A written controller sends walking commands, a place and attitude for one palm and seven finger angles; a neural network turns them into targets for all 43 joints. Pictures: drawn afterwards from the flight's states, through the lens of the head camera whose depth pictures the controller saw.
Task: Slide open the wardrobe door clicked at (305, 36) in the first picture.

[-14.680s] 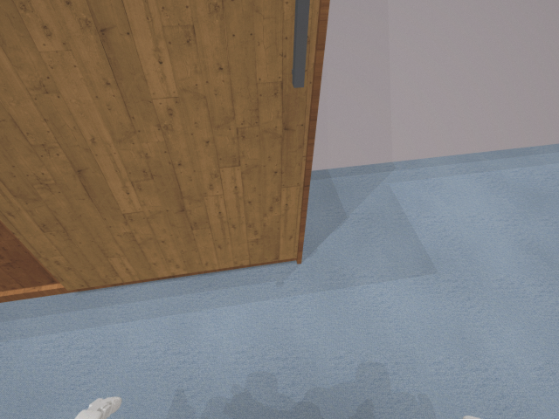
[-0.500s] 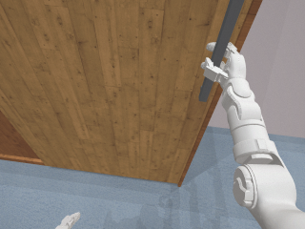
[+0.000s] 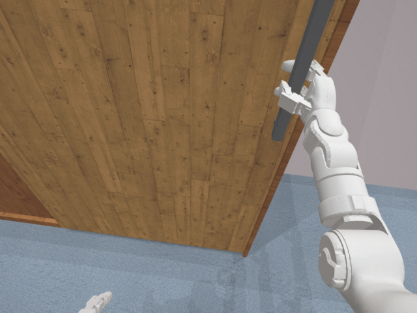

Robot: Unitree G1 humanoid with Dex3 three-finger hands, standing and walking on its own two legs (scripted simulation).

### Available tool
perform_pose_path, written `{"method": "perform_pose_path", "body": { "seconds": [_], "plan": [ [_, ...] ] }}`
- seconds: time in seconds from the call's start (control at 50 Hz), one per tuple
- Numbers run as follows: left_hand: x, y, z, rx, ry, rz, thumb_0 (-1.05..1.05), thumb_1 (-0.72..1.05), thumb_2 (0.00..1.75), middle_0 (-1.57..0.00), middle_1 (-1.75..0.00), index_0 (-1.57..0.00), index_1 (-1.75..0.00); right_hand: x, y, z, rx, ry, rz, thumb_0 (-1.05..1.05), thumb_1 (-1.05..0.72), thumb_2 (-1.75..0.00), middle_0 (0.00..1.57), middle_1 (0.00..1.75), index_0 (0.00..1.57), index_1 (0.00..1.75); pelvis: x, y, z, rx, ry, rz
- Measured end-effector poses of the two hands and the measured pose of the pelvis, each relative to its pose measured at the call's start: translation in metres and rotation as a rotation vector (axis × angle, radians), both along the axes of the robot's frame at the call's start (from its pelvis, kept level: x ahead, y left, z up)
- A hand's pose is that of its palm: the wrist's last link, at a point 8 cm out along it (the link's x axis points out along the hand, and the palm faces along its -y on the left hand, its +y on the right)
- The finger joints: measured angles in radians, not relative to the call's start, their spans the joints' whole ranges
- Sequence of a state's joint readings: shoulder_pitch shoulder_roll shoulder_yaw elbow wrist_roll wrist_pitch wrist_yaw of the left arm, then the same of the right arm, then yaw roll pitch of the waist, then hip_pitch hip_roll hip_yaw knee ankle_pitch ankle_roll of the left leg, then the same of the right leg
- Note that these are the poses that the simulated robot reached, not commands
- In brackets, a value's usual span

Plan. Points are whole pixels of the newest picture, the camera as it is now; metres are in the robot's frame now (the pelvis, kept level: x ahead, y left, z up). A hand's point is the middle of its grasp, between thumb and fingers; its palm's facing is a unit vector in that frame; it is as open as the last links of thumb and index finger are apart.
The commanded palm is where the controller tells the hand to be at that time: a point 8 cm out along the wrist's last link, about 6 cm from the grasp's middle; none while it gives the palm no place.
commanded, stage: grip the handle and tug to test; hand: right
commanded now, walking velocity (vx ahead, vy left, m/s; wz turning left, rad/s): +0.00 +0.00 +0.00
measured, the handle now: (295, 73) +0.51 -0.10 +0.23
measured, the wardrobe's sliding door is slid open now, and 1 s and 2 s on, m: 0.00 0.02 0.13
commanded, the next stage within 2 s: tug the door sideways, standing still in 0.12 s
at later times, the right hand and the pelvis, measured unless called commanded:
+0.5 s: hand (284, 95) +0.46 -0.08 +0.22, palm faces +0.05 +1.00 +0.00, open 5.9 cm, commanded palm +0.44 -0.10 +0.21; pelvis +0.02 +0.00 +0.00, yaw -3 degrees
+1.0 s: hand (270, 96) +0.46 -0.05 +0.21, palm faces +0.05 +1.00 -0.06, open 6.1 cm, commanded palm +0.43 -0.06 +0.21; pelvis -0.01 +0.00 +0.00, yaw -4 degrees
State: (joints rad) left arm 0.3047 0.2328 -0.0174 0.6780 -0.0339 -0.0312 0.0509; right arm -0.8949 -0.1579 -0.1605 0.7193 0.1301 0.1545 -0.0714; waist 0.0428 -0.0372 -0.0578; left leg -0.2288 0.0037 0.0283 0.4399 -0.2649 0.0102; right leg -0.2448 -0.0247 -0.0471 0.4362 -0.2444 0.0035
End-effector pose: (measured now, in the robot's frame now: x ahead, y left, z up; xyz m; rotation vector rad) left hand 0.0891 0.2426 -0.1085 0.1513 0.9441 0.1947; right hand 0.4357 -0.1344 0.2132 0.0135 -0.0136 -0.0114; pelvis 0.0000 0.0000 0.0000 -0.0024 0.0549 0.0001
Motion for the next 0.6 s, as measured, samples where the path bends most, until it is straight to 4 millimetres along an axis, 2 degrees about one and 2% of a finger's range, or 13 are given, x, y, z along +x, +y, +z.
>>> {"method": "perform_pose_path", "body": {
  "seconds": [0.16, 0.32, 0.44, 0.52, 0.6],
  "plan": [
    [0.013, -0.002, 0.002, -0.013, -0.012, 0.014, 0.01, 0.90, 0.90, -0.20, -0.30, -0.20, -0.30, -0.001, 0.000, -0.001, 0.006, -0.015, 0.009, 0.00, -0.74, -0.77, 0.28, 1.38, 0.29, 1.33, 0.012, -0.001, 0.001, -0.001, -0.004, 0.016],
    [0.049, -0.004, 0.008, -0.011, -0.050, -0.020, 0.01, 0.90, 0.90, -0.20, -0.30, -0.20, -0.30, -0.002, 0.001, -0.001, 0.007, -0.009, 0.002, 0.00, -0.74, -0.78, 0.27, 1.38, 0.28, 1.33, 0.025, -0.001, 0.001, 0.000, -0.002, 0.005],
    [0.072, -0.008, 0.007, 0.010, -0.047, -0.090, 0.01, 0.90, 0.90, -0.20, -0.30, -0.20, -0.30, -0.001, 0.001, 0.003, -0.011, 0.029, -0.021, 0.01, -0.71, -0.82, 0.31, 1.36, 0.33, 1.36, 0.023, 0.001, 0.000, 0.002, 0.005, -0.032],
    [0.076, -0.013, 0.007, 0.002, -0.058, -0.116, 0.01, 0.90, 0.90, -0.20, -0.30, -0.20, -0.30, -0.001, 0.003, 0.003, -0.020, 0.039, -0.044, 0.01, -0.71, -0.83, 0.32, 1.35, 0.33, 1.37, 0.018, 0.002, -0.001, 0.001, 0.008, -0.048],
    [0.069, -0.017, 0.004, -0.013, -0.054, -0.127, 0.01, 0.90, 0.90, -0.20, -0.30, -0.20, -0.30, -0.002, 0.005, 0.004, -0.035, 0.037, -0.057, 0.01, -0.72, -0.83, 0.32, 1.34, 0.30, 1.38, 0.013, 0.002, -0.001, -0.001, 0.007, -0.056]
  ]
}}
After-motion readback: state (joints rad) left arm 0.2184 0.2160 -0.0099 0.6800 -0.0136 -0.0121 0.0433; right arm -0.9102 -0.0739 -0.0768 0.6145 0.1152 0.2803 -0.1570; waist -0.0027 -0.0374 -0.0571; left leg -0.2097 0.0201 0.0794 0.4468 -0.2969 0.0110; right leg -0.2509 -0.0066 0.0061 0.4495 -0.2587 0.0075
